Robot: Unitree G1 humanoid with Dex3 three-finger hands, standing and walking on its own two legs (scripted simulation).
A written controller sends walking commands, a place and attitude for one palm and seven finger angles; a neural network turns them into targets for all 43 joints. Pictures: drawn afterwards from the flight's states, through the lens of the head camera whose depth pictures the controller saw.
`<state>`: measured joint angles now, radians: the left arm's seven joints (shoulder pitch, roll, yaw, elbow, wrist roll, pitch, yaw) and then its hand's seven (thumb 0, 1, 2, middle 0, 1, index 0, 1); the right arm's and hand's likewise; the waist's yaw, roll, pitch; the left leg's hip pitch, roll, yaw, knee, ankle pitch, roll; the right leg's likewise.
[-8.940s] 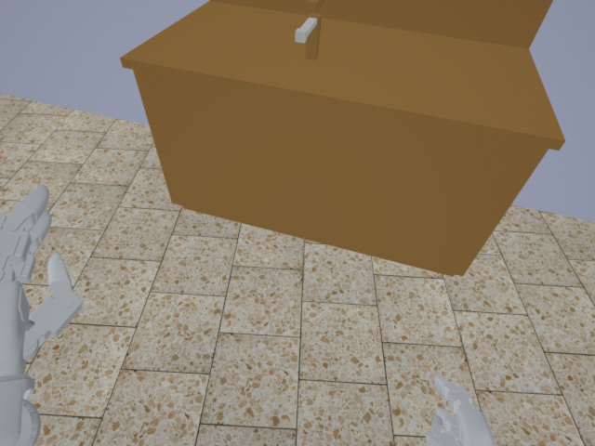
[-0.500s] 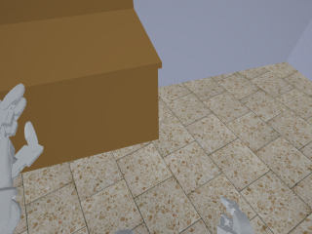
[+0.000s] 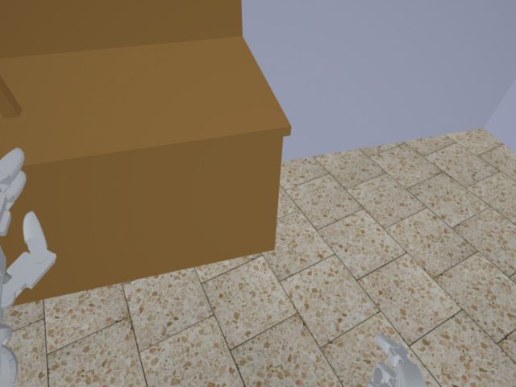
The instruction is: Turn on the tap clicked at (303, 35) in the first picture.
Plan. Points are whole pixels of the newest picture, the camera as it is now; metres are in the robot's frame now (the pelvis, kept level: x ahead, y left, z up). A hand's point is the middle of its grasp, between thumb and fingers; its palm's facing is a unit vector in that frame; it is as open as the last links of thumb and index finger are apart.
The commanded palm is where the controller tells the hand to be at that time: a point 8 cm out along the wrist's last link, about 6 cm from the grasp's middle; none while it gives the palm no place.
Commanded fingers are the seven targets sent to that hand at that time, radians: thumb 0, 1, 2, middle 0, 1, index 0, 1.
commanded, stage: take the last steps up to it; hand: left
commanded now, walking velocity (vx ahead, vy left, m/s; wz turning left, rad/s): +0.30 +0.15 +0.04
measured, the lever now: out of the picture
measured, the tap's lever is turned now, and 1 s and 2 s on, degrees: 0 0 0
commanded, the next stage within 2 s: come to a stop and stand still in 1.04 s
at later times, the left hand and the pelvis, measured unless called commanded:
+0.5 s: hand (39, 196) +0.31 +0.31 +0.17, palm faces +0.40 -0.80 -0.44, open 7.4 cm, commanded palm +0.25 +0.35 +0.18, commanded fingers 0.00 0.90 0.90 -0.20 -0.30 -0.20 -0.30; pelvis +0.09 +0.07 -0.01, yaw +0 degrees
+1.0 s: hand (31, 170) +0.37 +0.36 +0.16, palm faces +0.42 -0.79 -0.45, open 7.4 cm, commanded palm +0.30 +0.40 +0.18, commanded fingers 0.00 0.90 0.90 -0.20 -0.30 -0.20 -0.30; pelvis +0.15 +0.11 +0.00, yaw +2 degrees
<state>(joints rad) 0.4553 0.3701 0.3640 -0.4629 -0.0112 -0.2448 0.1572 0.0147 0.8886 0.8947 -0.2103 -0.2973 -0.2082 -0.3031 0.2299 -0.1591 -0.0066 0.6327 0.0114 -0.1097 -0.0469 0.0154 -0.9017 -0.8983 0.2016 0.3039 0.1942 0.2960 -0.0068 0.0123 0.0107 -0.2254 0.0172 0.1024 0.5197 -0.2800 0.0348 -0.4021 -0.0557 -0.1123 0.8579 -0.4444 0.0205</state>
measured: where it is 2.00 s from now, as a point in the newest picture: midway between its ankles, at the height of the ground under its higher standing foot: outside the picture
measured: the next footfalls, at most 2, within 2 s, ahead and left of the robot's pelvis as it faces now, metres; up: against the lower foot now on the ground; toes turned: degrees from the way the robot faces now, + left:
right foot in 0.08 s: +0.08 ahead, -0.10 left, +0.00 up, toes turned -8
left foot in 0.46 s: +0.17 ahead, +0.19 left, +0.00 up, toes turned +10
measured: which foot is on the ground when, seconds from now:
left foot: down 0.00-0.10, up 0.12-0.44, down 0.46-0.80, up 0.82-1.00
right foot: up 0.00-0.06, down 0.08-0.46, up 0.48-0.76, down 0.78-1.00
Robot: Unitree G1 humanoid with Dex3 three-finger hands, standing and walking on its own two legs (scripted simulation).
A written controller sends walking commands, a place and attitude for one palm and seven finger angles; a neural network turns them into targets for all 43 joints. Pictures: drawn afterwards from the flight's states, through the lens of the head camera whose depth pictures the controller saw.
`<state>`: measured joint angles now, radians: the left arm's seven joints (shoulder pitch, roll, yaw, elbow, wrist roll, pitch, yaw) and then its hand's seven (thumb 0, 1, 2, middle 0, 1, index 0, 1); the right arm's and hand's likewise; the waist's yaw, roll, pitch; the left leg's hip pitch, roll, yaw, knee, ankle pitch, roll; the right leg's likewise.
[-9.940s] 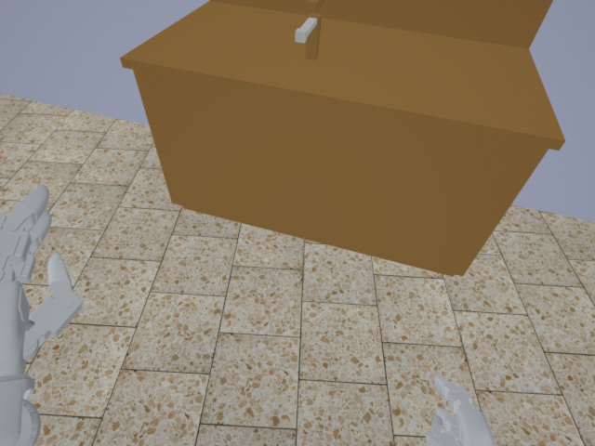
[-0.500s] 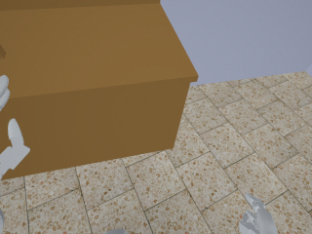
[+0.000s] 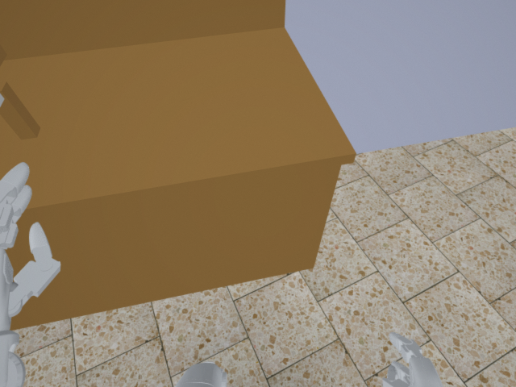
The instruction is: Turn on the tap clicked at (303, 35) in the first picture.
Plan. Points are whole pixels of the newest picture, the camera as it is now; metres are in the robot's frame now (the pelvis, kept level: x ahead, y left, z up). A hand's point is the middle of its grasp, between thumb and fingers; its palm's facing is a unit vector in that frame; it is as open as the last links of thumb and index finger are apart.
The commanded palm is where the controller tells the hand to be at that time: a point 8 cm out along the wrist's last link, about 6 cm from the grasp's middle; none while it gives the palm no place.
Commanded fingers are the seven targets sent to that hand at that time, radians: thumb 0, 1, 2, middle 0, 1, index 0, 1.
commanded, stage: take the last steps up to it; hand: left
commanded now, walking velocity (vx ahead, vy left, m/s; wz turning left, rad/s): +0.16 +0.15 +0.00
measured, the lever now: out of the picture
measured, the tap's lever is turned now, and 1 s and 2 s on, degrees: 0 0 0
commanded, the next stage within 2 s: come to a stop and stand still in 0.04 s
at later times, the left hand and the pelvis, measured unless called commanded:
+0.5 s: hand (3, 257) +0.22 +0.29 +0.17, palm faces +0.33 -0.85 -0.40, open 7.4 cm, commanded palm +0.17 +0.34 +0.18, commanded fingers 0.00 0.90 0.90 -0.20 -0.30 -0.20 -0.30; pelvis +0.00 +0.06 +0.00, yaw -2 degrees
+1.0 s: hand out of the picture +0.17 +0.28 +0.17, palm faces +0.39 -0.84 -0.39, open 7.4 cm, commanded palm +0.12 +0.31 +0.18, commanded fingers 0.00 0.90 0.90 -0.20 -0.30 -0.20 -0.30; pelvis -0.05 +0.04 +0.00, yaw -2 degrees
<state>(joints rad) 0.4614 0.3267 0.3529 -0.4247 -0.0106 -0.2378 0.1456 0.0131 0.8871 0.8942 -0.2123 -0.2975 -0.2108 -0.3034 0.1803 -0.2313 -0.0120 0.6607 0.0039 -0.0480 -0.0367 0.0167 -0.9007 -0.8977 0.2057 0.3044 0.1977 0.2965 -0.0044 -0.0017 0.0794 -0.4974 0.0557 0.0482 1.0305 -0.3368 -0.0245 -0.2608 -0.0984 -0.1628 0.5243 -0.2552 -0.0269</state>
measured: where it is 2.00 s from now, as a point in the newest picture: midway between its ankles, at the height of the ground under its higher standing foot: outside the picture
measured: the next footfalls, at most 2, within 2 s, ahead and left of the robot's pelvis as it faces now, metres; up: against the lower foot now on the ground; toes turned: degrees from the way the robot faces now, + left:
left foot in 0.16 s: +0.11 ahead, +0.19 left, +0.00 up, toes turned +7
right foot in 0.54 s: +0.04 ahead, -0.04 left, +0.00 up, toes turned -6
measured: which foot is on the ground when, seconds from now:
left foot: up 0.00-0.14, down 0.16-0.58, up 0.60-0.86, down 0.88-1.00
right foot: down 0.00-0.16, up 0.18-0.52, down 0.54-1.00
